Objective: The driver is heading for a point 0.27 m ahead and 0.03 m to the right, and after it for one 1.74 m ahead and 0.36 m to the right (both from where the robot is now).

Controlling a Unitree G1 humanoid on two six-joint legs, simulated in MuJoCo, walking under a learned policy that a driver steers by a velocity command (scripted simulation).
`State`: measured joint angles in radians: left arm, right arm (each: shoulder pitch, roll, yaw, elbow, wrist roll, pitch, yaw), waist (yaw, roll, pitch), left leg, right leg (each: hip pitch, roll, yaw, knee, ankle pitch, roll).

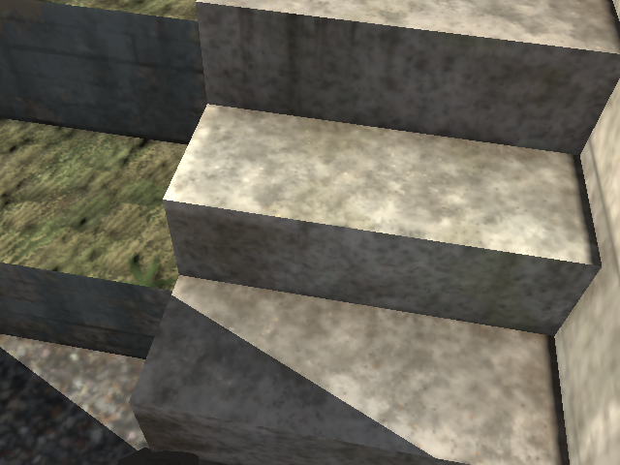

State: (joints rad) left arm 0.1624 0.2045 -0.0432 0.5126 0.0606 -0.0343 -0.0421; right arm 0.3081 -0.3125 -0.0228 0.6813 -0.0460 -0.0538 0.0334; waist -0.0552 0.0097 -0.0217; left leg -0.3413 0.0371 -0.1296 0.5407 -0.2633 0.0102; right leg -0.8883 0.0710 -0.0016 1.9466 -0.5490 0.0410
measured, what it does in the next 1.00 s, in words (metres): climbs, turning right: right foot, then left foot 0.19 m higher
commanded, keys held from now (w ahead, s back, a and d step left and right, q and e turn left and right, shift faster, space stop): w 0.26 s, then e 0.74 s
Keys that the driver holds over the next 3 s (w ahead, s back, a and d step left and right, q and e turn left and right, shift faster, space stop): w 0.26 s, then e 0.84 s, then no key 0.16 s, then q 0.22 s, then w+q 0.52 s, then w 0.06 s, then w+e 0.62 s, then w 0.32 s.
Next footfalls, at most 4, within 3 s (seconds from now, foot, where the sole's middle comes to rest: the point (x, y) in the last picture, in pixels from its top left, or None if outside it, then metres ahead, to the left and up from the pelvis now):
0.12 right None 0.02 -0.15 -0.78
0.66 left None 0.27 0.10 -0.58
1.12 right None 0.22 -0.10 -0.58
1.38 left None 0.31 0.12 -0.58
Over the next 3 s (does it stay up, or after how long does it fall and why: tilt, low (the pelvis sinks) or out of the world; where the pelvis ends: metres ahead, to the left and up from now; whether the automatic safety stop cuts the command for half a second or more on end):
stays up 0.65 0.02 0.42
